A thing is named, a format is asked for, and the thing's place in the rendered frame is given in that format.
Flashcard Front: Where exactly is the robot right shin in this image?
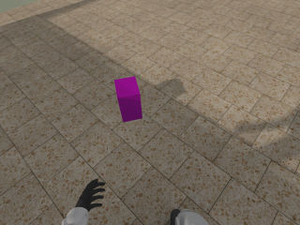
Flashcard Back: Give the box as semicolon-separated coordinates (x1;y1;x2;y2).
178;209;191;216

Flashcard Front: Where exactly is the robot left hand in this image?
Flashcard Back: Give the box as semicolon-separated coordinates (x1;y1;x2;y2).
75;179;106;212

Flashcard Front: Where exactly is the robot right foot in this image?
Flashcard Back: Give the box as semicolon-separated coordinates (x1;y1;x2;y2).
170;209;181;225

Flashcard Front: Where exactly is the carton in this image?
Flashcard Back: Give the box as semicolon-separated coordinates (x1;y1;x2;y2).
114;76;143;122

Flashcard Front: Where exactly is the robot left forearm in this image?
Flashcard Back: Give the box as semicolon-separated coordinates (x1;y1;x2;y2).
61;207;89;225

